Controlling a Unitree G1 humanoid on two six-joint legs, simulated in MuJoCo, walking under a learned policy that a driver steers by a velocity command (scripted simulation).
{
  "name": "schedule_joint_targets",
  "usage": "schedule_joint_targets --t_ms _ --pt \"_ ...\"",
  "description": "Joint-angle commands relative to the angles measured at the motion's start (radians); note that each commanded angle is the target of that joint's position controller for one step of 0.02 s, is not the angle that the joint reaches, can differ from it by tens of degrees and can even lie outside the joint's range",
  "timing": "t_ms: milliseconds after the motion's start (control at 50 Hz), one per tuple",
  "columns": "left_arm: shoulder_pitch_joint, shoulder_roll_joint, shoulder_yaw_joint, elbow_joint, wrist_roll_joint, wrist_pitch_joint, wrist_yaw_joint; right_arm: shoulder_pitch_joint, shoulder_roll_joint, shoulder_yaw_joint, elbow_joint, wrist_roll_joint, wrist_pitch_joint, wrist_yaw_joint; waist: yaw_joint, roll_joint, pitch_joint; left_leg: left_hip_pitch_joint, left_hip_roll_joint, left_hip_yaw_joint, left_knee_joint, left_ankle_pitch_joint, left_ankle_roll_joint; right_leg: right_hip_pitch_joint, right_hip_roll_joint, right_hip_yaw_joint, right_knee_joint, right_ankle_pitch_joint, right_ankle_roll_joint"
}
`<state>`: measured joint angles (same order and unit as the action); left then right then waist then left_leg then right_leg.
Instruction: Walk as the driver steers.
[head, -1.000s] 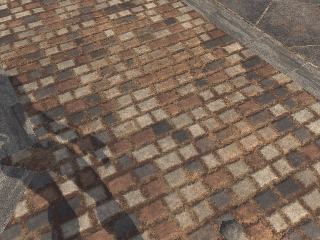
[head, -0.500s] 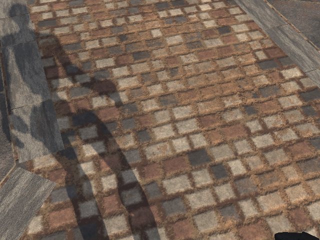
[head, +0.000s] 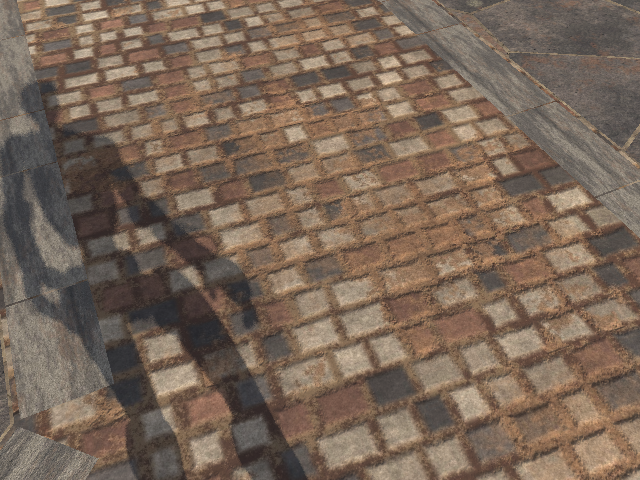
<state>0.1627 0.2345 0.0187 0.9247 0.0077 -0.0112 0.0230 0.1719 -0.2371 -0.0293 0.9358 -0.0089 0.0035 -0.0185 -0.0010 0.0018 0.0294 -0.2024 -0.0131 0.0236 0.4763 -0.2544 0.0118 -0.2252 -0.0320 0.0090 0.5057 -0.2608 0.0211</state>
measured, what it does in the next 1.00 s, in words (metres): stands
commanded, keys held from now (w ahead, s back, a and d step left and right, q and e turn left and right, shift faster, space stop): no key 1.00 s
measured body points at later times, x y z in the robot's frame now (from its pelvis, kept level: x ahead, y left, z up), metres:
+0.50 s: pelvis +0.01 +0.00 +0.00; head +0.02 +0.00 +0.45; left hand +0.08 +0.26 -0.14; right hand +0.07 -0.26 -0.15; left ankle +0.00 +0.11 -0.74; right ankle +0.01 -0.13 -0.74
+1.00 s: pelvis +0.00 +0.00 +0.00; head +0.01 +0.00 +0.45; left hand +0.02 +0.25 -0.15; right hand +0.02 -0.24 -0.15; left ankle +0.00 +0.11 -0.74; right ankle +0.01 -0.13 -0.74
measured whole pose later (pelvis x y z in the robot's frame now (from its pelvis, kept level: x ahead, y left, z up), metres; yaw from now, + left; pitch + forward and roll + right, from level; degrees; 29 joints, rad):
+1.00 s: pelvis +0.00 +0.00 +0.00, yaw +0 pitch -1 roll +0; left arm 0.23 0.20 0.02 1.12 0.00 0.01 0.05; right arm 0.22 -0.20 -0.01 1.13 0.00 0.00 -0.04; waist 0.00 0.00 0.03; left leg -0.19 0.00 0.02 0.46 -0.25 0.01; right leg -0.20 -0.02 0.01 0.46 -0.24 0.02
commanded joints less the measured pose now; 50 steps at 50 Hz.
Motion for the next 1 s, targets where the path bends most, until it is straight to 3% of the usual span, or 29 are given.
schedule_joint_targets --t_ms 20,460,1000 --pt "-0.002 0.13 0.027 -0.019 -0.003 -0.006 0.006 -0.01 -0.104 -0.024 -0.017 0.004 -0.006 -0.006 0.006 -0.016 -0.068 0.038 0.045 -0.045 -0.053 0.236 0.017 0.046 -0.038 0.037 -0.067 0.284 -0.032" --pt "0.001 0.113 0.025 0.108 -0.003 0.014 0.018 -0.01 -0.106 -0.016 0.13 0.005 0.003 -0.019 0.001 -0.005 -0.015 0.034 0.049 -0.037 -0.089 0.162 0.011 0.044 -0.006 0.008 -0.109 0.182 -0.023" --pt "0.107 0.066 0.012 0.179 -0.006 0.011 0.026 0.088 -0.061 0.004 0.176 0.007 -0.006 -0.022 0.0 -0.001 0.016 -0.003 0.042 -0.034 -0.111 0.089 0.017 0.009 0.003 0.002 -0.119 0.115 -0.019"
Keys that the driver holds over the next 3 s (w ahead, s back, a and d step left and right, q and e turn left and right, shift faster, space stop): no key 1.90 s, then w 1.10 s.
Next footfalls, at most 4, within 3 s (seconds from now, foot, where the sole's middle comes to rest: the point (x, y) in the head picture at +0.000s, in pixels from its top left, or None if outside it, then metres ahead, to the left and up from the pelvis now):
2.66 left None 0.48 0.07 -0.77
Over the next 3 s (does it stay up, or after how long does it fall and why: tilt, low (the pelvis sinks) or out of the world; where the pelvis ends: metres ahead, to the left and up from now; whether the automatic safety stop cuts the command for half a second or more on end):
stays up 0.48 -0.02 0.01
